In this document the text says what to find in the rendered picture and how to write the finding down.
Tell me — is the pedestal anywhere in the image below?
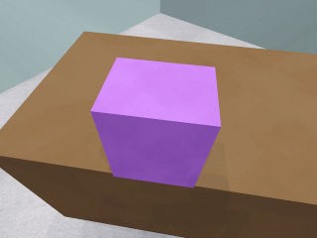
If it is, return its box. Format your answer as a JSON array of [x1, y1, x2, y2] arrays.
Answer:
[[0, 31, 317, 238]]

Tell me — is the carton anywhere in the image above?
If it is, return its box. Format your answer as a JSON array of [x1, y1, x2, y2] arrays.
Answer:
[[90, 58, 221, 188]]

